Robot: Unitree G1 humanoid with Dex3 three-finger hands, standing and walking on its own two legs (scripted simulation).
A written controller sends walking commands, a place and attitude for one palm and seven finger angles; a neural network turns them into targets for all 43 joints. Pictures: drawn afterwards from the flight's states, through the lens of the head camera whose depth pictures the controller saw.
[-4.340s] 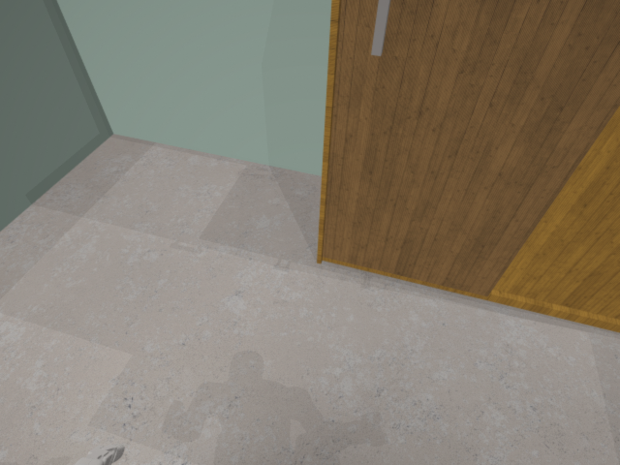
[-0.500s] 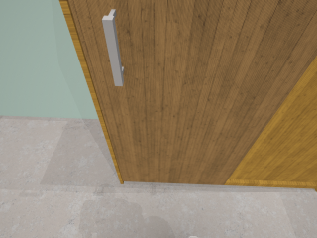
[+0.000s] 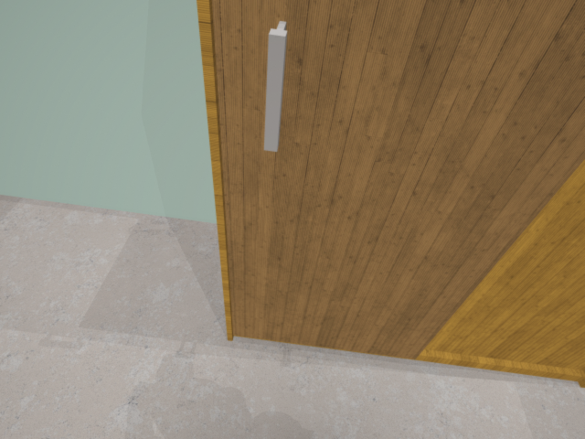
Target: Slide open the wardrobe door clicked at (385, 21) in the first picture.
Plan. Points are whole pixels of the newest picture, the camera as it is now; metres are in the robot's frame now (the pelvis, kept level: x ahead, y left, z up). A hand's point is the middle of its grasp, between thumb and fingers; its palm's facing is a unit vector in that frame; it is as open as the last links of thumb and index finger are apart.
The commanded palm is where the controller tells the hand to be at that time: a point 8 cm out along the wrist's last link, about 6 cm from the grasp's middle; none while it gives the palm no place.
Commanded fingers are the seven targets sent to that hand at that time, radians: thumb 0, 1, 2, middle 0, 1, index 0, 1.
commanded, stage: come to a stop and stand still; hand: left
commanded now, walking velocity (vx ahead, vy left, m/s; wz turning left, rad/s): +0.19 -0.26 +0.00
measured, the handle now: (276, 89) +0.55 +0.08 +0.22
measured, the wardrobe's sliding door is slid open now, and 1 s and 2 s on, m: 0.00 0.00 0.00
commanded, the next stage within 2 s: look again from close up in 0.98 s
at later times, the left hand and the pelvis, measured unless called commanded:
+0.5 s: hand out of the picture +0.03 +0.13 -0.16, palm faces -0.01 -0.97 -0.22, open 7.3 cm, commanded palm none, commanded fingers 0.00 0.90 0.90 -0.20 -0.30 -0.20 -0.30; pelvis -0.01 -0.05 +0.01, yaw -1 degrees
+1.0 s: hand out of the picture -0.02 +0.07 -0.16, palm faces +0.06 -0.99 -0.16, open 7.3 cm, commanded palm none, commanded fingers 0.00 0.90 0.90 -0.20 -0.30 -0.20 -0.30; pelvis +0.01 -0.09 +0.01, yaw +0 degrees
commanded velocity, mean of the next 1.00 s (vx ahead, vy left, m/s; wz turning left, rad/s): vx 0.02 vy -0.04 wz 0.00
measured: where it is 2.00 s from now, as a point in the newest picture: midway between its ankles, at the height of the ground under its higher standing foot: outside the picture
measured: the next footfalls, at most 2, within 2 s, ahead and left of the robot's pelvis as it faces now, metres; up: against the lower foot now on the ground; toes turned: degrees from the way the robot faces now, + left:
right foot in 0.44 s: +0.02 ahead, -0.16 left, +0.00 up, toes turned -5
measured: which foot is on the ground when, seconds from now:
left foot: down 0.00-1.00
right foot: up 0.00-0.42, down 0.44-1.00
